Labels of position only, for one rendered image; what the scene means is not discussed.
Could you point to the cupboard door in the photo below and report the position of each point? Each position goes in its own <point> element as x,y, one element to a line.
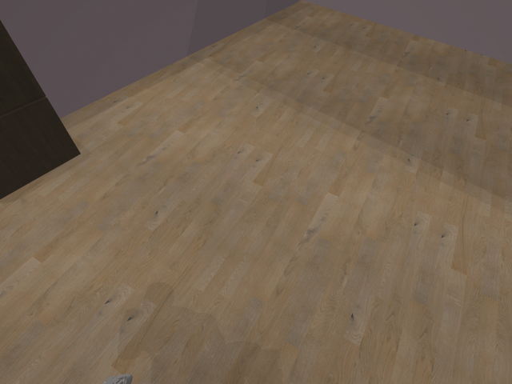
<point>16,87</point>

